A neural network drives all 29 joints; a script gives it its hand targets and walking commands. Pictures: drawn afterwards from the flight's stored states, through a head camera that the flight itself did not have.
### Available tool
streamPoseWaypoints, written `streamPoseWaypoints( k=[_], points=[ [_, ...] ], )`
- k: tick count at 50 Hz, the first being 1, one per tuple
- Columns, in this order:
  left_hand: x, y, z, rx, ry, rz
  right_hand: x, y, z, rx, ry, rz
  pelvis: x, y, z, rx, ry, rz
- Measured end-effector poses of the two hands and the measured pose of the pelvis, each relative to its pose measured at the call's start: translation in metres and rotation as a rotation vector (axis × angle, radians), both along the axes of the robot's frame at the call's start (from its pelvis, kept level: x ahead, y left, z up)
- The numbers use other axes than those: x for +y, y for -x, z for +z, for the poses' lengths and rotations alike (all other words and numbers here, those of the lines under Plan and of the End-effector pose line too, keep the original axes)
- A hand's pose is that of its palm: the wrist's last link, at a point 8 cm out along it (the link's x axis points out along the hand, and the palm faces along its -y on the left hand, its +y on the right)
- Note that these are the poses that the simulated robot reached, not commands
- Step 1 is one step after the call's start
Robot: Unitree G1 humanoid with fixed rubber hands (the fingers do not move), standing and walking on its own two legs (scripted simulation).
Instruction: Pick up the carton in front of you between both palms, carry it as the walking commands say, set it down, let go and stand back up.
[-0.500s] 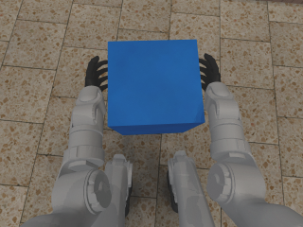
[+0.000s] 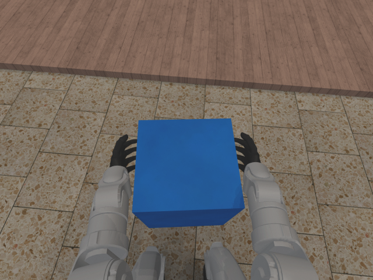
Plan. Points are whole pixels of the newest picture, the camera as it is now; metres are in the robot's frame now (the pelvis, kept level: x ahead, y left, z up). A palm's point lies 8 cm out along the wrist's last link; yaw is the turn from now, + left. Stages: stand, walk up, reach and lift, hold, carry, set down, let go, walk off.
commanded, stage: reach and lift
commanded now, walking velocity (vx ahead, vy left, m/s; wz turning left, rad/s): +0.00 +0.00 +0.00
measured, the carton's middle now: (185, 178) +0.36 +0.00 -0.10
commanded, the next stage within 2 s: hold in 1.48 s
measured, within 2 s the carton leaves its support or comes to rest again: neither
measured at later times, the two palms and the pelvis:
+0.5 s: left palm (92, 156) +0.33 +0.15 +0.12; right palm (273, 154) +0.33 -0.15 +0.12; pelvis +0.03 +0.00 +0.09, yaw +0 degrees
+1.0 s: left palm (90, 153) +0.33 +0.15 +0.13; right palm (277, 151) +0.32 -0.15 +0.13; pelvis +0.03 +0.00 +0.10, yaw +0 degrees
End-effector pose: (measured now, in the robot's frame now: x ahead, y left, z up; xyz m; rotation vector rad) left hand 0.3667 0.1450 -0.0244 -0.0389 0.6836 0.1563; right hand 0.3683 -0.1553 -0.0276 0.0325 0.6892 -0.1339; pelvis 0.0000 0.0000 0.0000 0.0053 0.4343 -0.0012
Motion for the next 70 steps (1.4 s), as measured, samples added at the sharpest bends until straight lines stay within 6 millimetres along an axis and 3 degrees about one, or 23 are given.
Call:
streamPoseWaypoints(
  k=[14, 26, 41, 70],
  points=[
    [0.004, 0.024, 0.084, -0.006, -0.002, -0.011, 0.004, 0.025, 0.085, -0.007, 0.005, -0.004, 0.001, -0.026, 0.067, -0.234, 0.004, -0.001],
    [0.007, 0.039, 0.145, -0.032, -0.028, -0.042, 0.007, 0.043, 0.146, -0.033, 0.028, 0.007, 0.004, -0.033, 0.095, -0.446, 0.008, 0.000],
    [0.006, 0.043, 0.150, -0.013, -0.025, -0.044, 0.006, 0.048, 0.151, -0.014, 0.024, 0.004, 0.004, -0.019, 0.097, -0.512, 0.007, -0.004],
    [0.006, 0.037, 0.162, -0.010, -0.059, -0.068, 0.006, 0.041, 0.164, -0.011, 0.059, 0.032, 0.002, -0.042, 0.105, -0.528, 0.007, -0.003]
  ],
)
